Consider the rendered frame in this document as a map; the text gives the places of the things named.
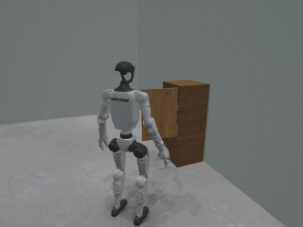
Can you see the robot left forearm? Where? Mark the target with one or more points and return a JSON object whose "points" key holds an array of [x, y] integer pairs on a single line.
{"points": [[102, 127]]}

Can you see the robot right forearm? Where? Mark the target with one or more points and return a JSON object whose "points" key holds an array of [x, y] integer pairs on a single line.
{"points": [[153, 131]]}

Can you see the robot right thigh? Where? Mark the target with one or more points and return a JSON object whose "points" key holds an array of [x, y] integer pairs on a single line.
{"points": [[142, 153]]}

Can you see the robot right foot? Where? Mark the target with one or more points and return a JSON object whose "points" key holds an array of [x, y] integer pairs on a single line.
{"points": [[138, 219]]}

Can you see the robot right hand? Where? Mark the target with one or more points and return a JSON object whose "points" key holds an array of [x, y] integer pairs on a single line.
{"points": [[164, 155]]}

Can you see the right robot upper arm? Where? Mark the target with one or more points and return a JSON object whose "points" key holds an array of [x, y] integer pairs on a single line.
{"points": [[144, 100]]}

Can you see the left robot upper arm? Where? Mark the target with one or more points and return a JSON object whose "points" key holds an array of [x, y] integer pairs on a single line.
{"points": [[104, 105]]}

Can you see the robot left hand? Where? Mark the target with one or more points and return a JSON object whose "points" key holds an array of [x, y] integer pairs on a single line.
{"points": [[103, 140]]}

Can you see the cupboard door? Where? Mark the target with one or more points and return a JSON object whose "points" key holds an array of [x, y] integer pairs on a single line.
{"points": [[163, 104]]}

